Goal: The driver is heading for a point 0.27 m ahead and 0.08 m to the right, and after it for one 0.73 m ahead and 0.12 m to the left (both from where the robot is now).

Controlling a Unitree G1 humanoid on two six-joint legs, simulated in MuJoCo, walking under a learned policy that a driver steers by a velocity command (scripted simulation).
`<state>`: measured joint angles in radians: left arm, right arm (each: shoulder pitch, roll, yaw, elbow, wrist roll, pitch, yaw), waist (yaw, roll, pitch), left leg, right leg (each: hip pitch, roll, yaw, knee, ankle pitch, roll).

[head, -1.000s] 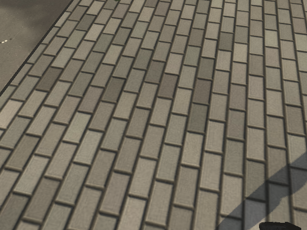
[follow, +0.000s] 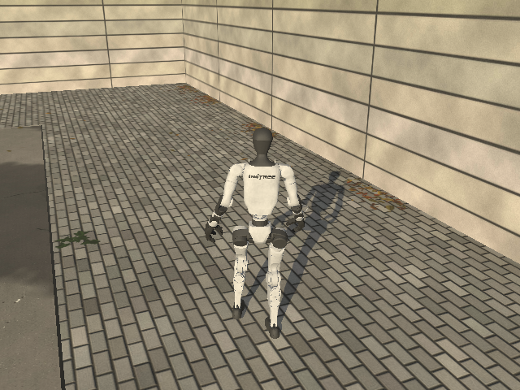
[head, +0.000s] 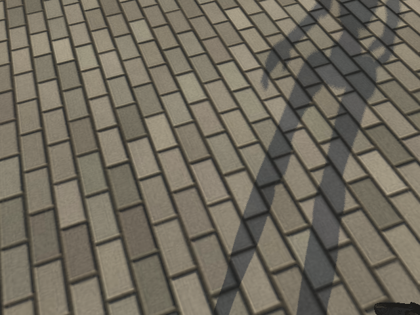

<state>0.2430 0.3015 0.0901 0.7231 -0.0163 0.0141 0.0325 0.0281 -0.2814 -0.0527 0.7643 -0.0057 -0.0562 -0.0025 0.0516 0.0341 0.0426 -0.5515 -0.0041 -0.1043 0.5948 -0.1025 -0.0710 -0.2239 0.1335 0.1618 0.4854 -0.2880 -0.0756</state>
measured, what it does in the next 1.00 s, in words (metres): steps on the spot: left foot, then right foot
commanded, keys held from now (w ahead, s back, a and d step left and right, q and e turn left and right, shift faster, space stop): e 0.40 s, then w+q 0.02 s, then q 0.50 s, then w+q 0.08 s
